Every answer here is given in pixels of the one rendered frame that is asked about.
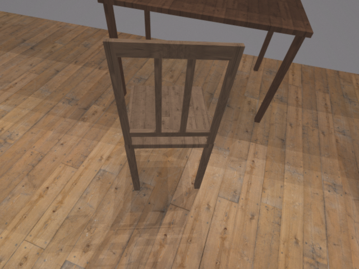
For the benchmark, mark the table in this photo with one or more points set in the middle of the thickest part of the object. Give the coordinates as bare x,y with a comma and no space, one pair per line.
280,16

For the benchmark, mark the chair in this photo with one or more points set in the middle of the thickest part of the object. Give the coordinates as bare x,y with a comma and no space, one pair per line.
170,116

